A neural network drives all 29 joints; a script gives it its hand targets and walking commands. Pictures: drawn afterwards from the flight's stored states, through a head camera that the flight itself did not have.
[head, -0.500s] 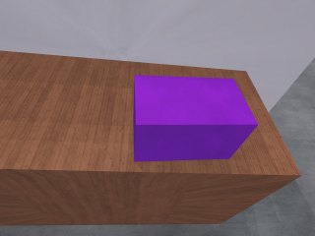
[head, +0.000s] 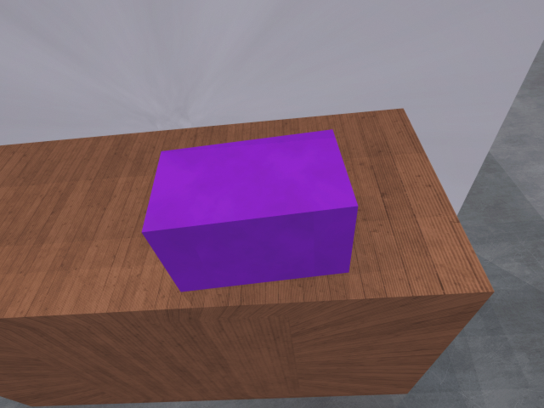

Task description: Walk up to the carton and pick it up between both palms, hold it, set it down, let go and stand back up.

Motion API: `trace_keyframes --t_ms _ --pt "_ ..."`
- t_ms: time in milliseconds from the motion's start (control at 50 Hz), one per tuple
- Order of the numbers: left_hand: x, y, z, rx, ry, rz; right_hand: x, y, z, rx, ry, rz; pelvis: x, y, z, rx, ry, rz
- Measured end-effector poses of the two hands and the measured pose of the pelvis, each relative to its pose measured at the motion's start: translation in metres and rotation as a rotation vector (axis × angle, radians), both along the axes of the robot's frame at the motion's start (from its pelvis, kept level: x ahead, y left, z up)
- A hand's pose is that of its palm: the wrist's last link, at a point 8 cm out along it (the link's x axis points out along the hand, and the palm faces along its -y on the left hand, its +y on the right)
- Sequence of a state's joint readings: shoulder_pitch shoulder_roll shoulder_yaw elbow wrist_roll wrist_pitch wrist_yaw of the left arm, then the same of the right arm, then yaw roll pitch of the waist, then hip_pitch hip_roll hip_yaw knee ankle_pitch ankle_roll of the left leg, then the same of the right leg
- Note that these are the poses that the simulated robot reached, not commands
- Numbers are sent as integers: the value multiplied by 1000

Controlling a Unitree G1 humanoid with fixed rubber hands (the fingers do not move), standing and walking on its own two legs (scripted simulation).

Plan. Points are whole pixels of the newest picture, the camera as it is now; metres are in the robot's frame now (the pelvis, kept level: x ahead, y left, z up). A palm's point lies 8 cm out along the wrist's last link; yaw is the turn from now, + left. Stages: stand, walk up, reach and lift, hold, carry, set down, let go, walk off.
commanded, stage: walk up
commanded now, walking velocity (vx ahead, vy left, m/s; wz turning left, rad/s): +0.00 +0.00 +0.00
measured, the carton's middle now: (255, 212) +0.45 +0.03 +0.02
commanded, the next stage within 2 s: stand in 1.72 s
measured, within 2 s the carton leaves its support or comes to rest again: neither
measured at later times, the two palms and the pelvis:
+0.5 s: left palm out of the picture -0.03 +0.23 -0.15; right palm out of the picture -0.02 -0.18 -0.16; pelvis +0.00 +0.02 -0.01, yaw -1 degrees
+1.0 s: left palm out of the picture -0.03 +0.24 -0.16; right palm out of the picture +0.00 -0.19 -0.16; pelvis -0.01 +0.03 -0.01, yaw +3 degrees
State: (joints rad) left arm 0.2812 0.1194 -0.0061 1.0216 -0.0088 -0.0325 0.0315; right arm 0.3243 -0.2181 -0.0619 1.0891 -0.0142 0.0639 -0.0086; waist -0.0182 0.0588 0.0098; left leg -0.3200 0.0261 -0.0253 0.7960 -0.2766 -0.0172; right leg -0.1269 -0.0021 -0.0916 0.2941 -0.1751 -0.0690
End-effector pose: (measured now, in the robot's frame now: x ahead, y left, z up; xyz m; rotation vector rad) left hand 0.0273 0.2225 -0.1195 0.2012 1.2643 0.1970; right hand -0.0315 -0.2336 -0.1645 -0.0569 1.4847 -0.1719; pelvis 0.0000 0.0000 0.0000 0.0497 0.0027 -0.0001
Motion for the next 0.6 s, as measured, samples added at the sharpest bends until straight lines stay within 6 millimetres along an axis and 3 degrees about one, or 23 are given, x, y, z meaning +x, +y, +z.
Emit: trace_keyframes --t_ms 240,400,600 --pt "-48 -20 -36 -105 136 25 11 14 3 -47 -4 41 2 0 -11 -54 -21 4" --pt "-55 -7 -36 -119 152 37 15 40 7 -21 -38 61 1 13 -8 -48 -30 -7" --pt "-64 10 -35 -100 190 38 -4 63 6 5 -11 46 -2 25 -8 -47 -29 -11"
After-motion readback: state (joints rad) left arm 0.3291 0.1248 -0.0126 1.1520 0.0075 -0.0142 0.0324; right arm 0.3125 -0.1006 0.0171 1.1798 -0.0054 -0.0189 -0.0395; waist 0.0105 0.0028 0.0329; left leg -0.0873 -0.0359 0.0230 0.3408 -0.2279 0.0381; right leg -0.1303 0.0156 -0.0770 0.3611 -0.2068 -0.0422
